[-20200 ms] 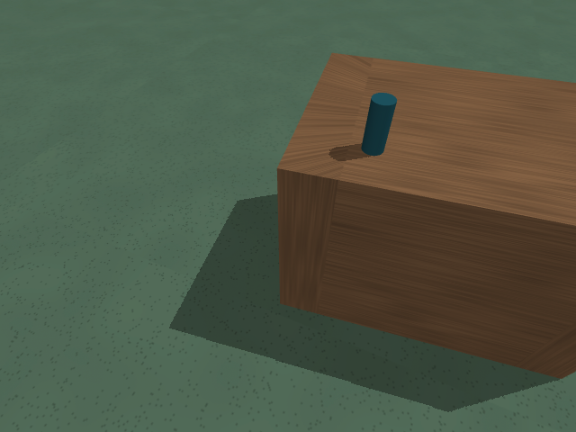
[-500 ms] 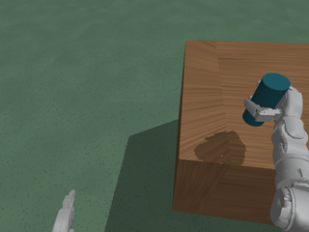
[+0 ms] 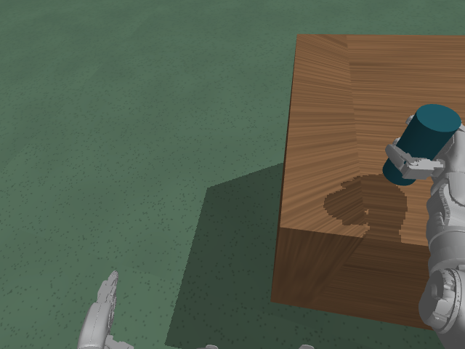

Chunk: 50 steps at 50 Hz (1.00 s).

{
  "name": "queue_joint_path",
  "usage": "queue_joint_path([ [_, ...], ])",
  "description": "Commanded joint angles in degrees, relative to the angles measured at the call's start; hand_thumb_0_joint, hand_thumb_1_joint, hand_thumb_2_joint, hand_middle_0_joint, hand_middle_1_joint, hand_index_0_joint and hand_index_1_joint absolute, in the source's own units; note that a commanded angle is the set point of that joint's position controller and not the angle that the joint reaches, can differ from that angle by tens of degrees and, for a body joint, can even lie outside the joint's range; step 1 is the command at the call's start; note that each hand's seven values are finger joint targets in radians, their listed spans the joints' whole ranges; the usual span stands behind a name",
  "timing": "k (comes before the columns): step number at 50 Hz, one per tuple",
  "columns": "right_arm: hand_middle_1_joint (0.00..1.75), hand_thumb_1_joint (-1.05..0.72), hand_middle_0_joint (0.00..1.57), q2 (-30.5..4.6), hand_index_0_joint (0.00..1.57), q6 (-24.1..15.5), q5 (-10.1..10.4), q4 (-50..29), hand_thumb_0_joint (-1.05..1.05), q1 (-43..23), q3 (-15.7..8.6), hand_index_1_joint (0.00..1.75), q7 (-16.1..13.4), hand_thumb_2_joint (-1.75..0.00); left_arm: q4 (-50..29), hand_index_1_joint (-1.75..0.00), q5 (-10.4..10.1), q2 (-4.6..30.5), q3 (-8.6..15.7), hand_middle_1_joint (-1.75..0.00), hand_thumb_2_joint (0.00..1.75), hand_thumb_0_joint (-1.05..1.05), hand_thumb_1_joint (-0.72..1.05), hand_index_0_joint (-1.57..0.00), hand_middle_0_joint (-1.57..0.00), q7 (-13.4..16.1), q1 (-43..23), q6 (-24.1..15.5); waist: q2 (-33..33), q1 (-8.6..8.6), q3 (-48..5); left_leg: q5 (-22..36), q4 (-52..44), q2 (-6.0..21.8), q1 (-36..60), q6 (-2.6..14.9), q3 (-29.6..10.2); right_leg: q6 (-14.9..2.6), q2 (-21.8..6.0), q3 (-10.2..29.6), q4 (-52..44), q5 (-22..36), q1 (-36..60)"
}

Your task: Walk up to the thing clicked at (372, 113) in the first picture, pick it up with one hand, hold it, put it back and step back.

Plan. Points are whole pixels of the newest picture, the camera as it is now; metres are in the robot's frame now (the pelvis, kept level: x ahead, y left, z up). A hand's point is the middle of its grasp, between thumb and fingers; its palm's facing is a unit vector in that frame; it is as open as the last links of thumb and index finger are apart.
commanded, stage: lower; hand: right
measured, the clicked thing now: (416, 148) +0.46 -0.25 +0.08
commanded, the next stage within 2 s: loosen in 0.68 s
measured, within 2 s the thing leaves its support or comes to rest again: rests again in 0.54 s
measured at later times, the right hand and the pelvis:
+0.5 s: hand (407, 156) +0.47 -0.26 +0.04, palm faces +0.28 +0.96 +0.03, open 8.6 cm; pelvis -0.01 +0.00 -0.03, yaw +0 degrees
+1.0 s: hand (406, 160) +0.47 -0.26 +0.03, palm faces +0.29 +0.96 +0.03, open 8.5 cm; pelvis -0.01 +0.00 -0.04, yaw +0 degrees
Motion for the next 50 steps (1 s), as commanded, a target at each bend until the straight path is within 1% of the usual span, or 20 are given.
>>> queue_joint_path([
  [1, 1.42, -0.35, 1.31, -16.06, 1.35, -5.31, 0.71, -12.91, 0.00, -26.46, -1.48, 1.42, -0.02, -1.31, -10.64, -0.05, 0.11, 8.98, 4.14, -0.05, 0.07, 0.00, -0.56, -0.04, -0.05, 0.35, -0.34, -2.69, -9.77, 0.07, -25.47, 17.32, -2.99, -1.65, 0.28, 1.28, 0.50, -0.76, 1.33, 2.26, -0.60, 17.78, 21.54],
  [2, 1.42, -0.35, 1.31, -16.34, 1.35, -5.31, 0.69, -13.12, 0.00, -25.89, -1.54, 1.42, -0.04, -1.31, -11.28, -0.05, 0.04, 10.66, 5.79, -0.04, 0.07, 0.00, -0.56, -0.04, -0.05, 0.54, -0.64, -2.69, -9.33, 0.55, -26.27, 17.08, -2.70, -1.71, 0.04, 1.22, 0.59, -0.89, 1.24, 2.39, -0.46, 17.03, 21.59],
  [3, 1.43, -0.33, 1.31, -17.85, 1.35, -5.55, 0.38, -13.87, 0.00, -27.40, -2.45, 1.43, -0.26, -1.31, -12.48, -0.05, 0.20, 10.81, 5.39, -0.05, 0.07, 0.00, -0.56, -0.05, -0.05, 0.56, -1.13, -2.66, -9.38, 0.74, -26.74, 16.57, -2.44, -1.78, -0.66, 1.27, 0.56, -0.82, 1.13, 2.53, -0.14, 16.70, 21.44],
  [8, 1.44, -0.35, 1.33, -13.56, 1.36, -5.71, -0.08, -9.02, 0.00, -24.29, -0.50, 1.44, -0.04, -1.33, -12.25, -0.05, 0.57, 7.29, 2.15, -0.05, 0.07, 0.00, -0.55, -0.05, -0.05, -0.23, 1.90, -2.11, -10.68, 0.45, -23.03, 11.88, -0.65, -2.14, -5.04, 1.87, 1.25, -0.27, 0.90, 3.17, -0.10, 12.46, 17.79],
  [11, 1.44, -0.36, 1.32, -19.22, 1.36, -6.34, -0.68, -12.06, 0.00, -27.21, -3.30, 1.44, -0.44, -1.32, -16.75, -0.05, 0.86, 11.21, 5.58, -0.05, 0.06, 0.00, -0.55, -0.05, -0.05, 0.30, 1.00, -2.09, -10.17, 0.81, -27.73, 13.54, 0.24, -1.93, -3.20, 1.62, 1.06, -0.56, 1.09, 3.00, 1.66, 12.65, 17.97],
  [13, 1.44, -0.34, 1.32, -15.09, 1.36, -5.88, -0.53, -9.39, 0.00, -25.16, -1.43, 1.44, -0.03, -1.32, -15.63, -0.05, 0.99, 9.48, 4.35, -0.05, 0.06, 0.00, -0.55, -0.05, -0.05, -0.19, 4.15, -1.72, -10.18, 1.48, -25.19, 13.67, 1.08, -2.04, -4.81, 1.68, 1.27, -0.51, 1.15, 3.11, 2.21, 13.42, 16.45],
  [17, 1.42, -0.36, 1.32, -17.98, 1.35, -6.61, -0.68, -11.66, 0.00, -27.08, -3.68, 1.42, -0.62, -1.31, -20.77, -0.05, 0.88, 11.62, 6.23, -0.04, 0.06, 0.00, -0.55, -0.04, -0.05, 0.01, 2.10, -1.67, -9.98, 1.54, -26.40, 11.99, 1.90, -2.10, -6.59, 1.89, 1.64, -0.37, 0.72, 3.66, 2.95, 12.68, 16.50],
  [20, 1.42, -0.36, 1.31, -13.31, 1.34, -6.43, -0.63, -9.45, 0.00, -25.89, -1.17, 1.42, -0.02, -1.30, -18.15, -0.05, 0.92, 7.70, 3.30, -0.05, 0.06, 0.00, -0.55, -0.04, -0.05, -0.57, 4.56, -1.37, -10.19, 1.88, -24.29, 10.11, 2.64, -2.14, -7.97, 1.85, 1.48, -0.55, 0.89, 3.58, 3.30, 8.72, 13.34],
  [21, 1.42, -0.35, 1.31, -18.27, 1.34, -6.99, -0.99, -13.27, 0.00, -28.37, -3.75, 1.42, -0.54, -1.30, -25.59, -0.05, 0.78, 10.52, 4.82, -0.04, 0.06, 0.00, -0.55, -0.04, -0.05, -0.17, -0.31, -1.90, -9.76, 1.37, -28.33, 11.11, 2.74, -1.98, -5.90, 1.85, 1.25, -0.54, 0.89, 3.65, 3.70, 9.48, 14.11],
  [25, 1.41, -0.37, 1.31, -14.60, 1.34, -6.33, -0.97, -8.91, 0.00, -22.97, -1.89, 1.42, -0.14, -1.30, -19.82, -0.05, 0.99, 9.13, 4.49, -0.04, 0.07, 0.00, -0.55, -0.04, -0.05, -0.43, 5.46, -0.83, -11.92, 1.08, -25.11, 11.13, 3.94, -2.14, -8.53, 1.95, 1.58, -0.28, 0.89, 3.59, 4.47, 11.40, 14.10],
  [28, 1.42, -0.38, 1.31, -19.24, 1.34, -7.28, -1.03, -14.54, 0.00, -27.73, -4.52, 1.42, -0.78, -1.30, -23.60, -0.05, 1.37, 12.63, 7.16, -0.04, 0.07, 0.00, -0.55, -0.04, -0.05, -0.05, 2.90, -0.79, -12.07, 1.56, -29.92, 13.14, 4.66, -2.25, -7.72, 1.92, 1.75, -0.20, 0.61, 3.91, 5.68, 14.90, 16.40],
  [31, 1.43, -0.36, 1.32, -13.80, 1.35, -6.75, -1.02, -10.81, 0.00, -24.20, -2.03, 1.43, -0.34, -1.31, -21.32, -0.05, 1.07, 8.79, 4.76, -0.04, 0.06, 0.00, -0.55, -0.04, -0.05, -0.69, 6.12, -0.15, -10.80, 2.07, -26.02, 12.32, 4.84, -2.22, -8.90, 1.78, 1.51, -0.61, 0.87, 3.69, 6.20, 12.25, 12.76],
  [32, 1.42, -0.37, 1.31, -15.36, 1.34, -7.20, -0.97, -13.82, 0.00, -25.95, -3.04, 1.42, -0.48, -1.30, -24.06, -0.05, 1.16, 8.75, 4.07, -0.04, 0.06, 0.00, -0.55, -0.04, -0.05, -0.65, 3.40, -0.39, -11.42, 1.21, -29.68, 13.44, 5.10, -2.14, -7.28, 1.76, 1.37, -0.53, 0.95, 3.66, 6.45, 13.52, 13.99],
  [34, 1.41, -0.38, 1.31, -18.18, 1.34, -7.32, -1.42, -12.85, 0.00, -25.42, -4.06, 1.41, -0.78, -1.30, -23.09, -0.05, 1.27, 10.98, 6.21, -0.04, 0.06, 0.00, -0.55, -0.04, -0.05, -0.30, 5.01, 0.10, -11.08, 2.01, -28.21, 13.60, 5.36, -2.15, -7.32, 1.69, 1.42, -0.62, 0.92, 3.49, 6.85, 12.77, 12.90],
  [36, 1.41, -0.38, 1.31, -13.53, 1.34, -6.77, -1.67, -9.52, 0.00, -22.96, -1.55, 1.41, -0.50, -1.30, -20.76, -0.05, 1.36, 9.10, 4.90, -0.04, 0.06, 0.00, -0.55, -0.04, -0.05, -0.85, 6.47, 0.63, -11.42, 1.85, -24.57, 11.89, 5.77, -2.17, -10.18, 1.84, 1.37, -0.57, 0.98, 3.53, 6.62, 11.36, 11.32],
  [37, 1.42, -0.37, 1.32, -14.53, 1.35, -6.98, -1.28, -9.83, 0.00, -22.79, -3.20, 1.42, -0.61, -1.30, -23.56, -0.05, 1.17, 11.10, 6.82, -0.04, 0.06, 0.00, -0.55, -0.04, -0.05, -0.59, 4.16, 0.37, -10.39, 2.68, -25.39, 11.18, 5.80, -2.23, -10.81, 1.89, 1.55, -0.57, 0.66, 3.97, 6.69, 11.07, 11.48],
  [39, 1.42, -0.38, 1.32, -15.28, 1.35, -7.10, -1.45, -9.99, 0.00, -23.09, -3.33, 1.42, -0.78, -1.31, -24.71, -0.05, 1.22, 11.59, 6.84, -0.04, 0.05, 0.00, -0.54, -0.05, -0.05, -0.43, 4.49, 0.46, -9.40, 2.88, -25.87, 10.66, 5.76, -2.33, -10.15, 1.84, 1.76, -0.57, 0.56, 4.03, 6.66, 9.92, 11.56],
  [42, 1.23, -0.22, 1.26, -14.30, 1.28, -7.14, -1.43, -10.04, 0.00, -23.19, -2.58, 1.23, -0.38, -1.08, -23.14, -0.04, 1.27, 9.59, 5.26, -0.05, 0.03, 0.00, -0.50, -0.07, -0.06, -0.88, 7.75, 1.19, -10.70, 2.16, -24.81, 10.49, 6.05, -2.23, -9.89, 1.90, 1.64, -0.46, 0.88, 3.71, 6.53, 9.35, 10.47],
  [46, 0.98, -0.06, 1.18, -16.81, 1.19, -6.79, -1.54, -12.31, 0.00, -24.00, -3.99, 0.98, -0.40, -0.76, -27.37, -0.04, 1.22, 11.91, 6.97, -0.05, 0.03, 0.00, -0.50, -0.07, -0.06, -0.72, 6.07, 1.29, -9.18, 2.46, -27.02, 12.30, 6.33, -2.05, -8.58, 1.62, 1.37, -0.75, 1.05, 3.64, 7.45, 10.42, 10.08],
  [50, 0.76, 0.15, 1.03, -14.94, 1.03, -6.57, -1.43, -10.70, 0.00, -23.69, -3.08, 0.76, -0.25, -0.50, -26.45, -0.05, 1.04, 10.45, 5.76, -0.05, 0.05, 0.00, -0.53, -0.05, -0.05, -0.83, 6.02, 1.54, -9.68, 2.03, -24.09, 9.52, 6.47, -2.03, -9.94, 1.95, 1.37, -0.59, 1.01, 3.58, 6.79, 7.14, 8.00],
])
